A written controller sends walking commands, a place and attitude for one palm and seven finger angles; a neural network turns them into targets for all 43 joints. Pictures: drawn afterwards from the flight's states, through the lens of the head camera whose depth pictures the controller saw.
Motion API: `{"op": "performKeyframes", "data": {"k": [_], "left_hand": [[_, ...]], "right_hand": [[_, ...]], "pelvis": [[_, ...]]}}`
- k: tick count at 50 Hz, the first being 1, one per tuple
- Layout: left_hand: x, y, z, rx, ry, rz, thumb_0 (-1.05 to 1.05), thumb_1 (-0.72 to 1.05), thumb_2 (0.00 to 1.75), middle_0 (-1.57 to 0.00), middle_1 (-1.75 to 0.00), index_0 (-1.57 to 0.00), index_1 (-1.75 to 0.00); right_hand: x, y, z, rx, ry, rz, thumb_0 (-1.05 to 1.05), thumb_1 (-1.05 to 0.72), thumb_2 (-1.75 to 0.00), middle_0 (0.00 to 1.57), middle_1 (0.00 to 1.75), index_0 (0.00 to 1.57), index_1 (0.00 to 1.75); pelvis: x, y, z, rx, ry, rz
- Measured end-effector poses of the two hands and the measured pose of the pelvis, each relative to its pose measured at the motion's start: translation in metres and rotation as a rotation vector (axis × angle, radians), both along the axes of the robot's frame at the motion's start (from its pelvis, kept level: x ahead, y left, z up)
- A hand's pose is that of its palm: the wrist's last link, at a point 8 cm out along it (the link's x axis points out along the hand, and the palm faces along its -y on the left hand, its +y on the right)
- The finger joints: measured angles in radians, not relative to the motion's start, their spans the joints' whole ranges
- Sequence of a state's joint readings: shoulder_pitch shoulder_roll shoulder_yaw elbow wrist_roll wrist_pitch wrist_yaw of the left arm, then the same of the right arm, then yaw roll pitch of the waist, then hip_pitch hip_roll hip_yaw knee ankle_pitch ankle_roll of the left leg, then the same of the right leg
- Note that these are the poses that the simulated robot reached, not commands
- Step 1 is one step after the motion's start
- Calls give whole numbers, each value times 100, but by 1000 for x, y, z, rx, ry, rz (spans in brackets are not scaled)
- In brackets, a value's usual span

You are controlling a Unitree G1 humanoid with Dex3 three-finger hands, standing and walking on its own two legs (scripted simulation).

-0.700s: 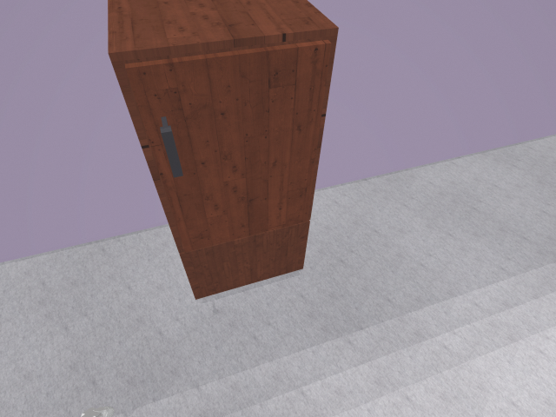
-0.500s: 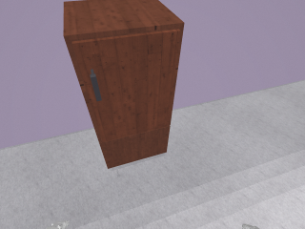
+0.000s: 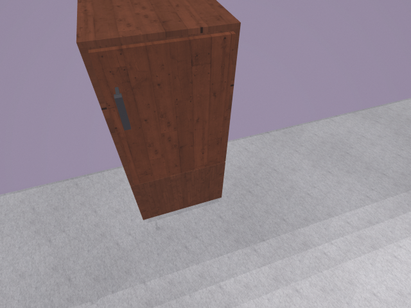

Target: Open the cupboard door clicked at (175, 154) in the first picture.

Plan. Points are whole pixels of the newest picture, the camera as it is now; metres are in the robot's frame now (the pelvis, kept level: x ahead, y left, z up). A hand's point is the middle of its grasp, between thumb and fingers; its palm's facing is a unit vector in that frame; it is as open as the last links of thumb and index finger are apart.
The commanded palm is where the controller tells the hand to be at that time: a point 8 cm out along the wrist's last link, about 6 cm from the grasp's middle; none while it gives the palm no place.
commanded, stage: stand and wait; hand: left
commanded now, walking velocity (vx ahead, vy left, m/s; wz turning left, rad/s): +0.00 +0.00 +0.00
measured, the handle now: (122, 108) +0.65 +0.30 +0.00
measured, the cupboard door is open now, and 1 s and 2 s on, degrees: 0 0 0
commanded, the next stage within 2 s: look at it before walking up in 0.14 s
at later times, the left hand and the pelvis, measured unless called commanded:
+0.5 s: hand out of the picture +0.08 +0.23 -0.15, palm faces -0.03 -0.94 -0.33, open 7.3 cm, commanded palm none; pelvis +0.00 -0.01 +0.00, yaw +0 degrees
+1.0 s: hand out of the picture +0.09 +0.23 -0.16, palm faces +0.01 -0.94 -0.33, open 7.3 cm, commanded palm none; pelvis +0.01 -0.01 +0.00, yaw +2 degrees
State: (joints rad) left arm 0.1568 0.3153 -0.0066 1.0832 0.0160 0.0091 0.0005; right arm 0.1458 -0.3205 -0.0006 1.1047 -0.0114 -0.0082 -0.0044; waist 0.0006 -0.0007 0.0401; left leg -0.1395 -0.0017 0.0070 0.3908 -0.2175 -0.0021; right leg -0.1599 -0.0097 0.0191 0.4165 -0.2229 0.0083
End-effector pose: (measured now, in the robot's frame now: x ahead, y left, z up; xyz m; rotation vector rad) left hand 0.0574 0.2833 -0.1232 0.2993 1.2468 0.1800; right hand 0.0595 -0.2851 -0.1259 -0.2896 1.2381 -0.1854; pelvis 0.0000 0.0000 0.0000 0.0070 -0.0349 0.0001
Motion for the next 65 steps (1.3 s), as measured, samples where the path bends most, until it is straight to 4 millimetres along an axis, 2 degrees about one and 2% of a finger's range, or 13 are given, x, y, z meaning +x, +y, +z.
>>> {"op": "performKeyframes", "data": {"k": [13,34,48,55,62,65], "left_hand": [[9,-6,5,7,-24,-10,1,91,90,-20,-30,-21,-30],[23,-8,5,6,-39,-12,1,91,90,-20,-30,-21,-30],[24,-5,4,13,-42,11,1,91,90,-20,-30,-21,-30],[2,-13,-10,-24,-46,77,1,91,90,-20,-30,-21,-30],[-42,-2,-41,-91,-26,189,1,91,90,-20,-30,-21,-30],[-61,3,-42,-103,15,226,1,91,90,-20,-30,-21,-30]], "right_hand": [[-3,-3,-3,15,0,-4,1,-91,-90,20,30,21,30],[16,-14,4,-11,-23,1,1,-91,-90,20,30,21,30],[24,-9,4,-9,-24,18,1,-91,-90,20,30,20,30],[19,17,-12,32,25,53,1,-91,-90,20,30,20,30],[13,58,-18,36,47,113,1,-91,-90,20,30,20,30],[5,75,-14,43,49,126,1,-91,-90,20,30,20,30]], "pelvis": [[-2,-6,1,1,6,-3],[7,-10,2,-1,10,-5],[9,-9,1,-1,14,15],[1,-3,-8,-15,15,78],[-9,22,-22,-16,-4,176],[-14,30,-18,-14,2,178]]}}
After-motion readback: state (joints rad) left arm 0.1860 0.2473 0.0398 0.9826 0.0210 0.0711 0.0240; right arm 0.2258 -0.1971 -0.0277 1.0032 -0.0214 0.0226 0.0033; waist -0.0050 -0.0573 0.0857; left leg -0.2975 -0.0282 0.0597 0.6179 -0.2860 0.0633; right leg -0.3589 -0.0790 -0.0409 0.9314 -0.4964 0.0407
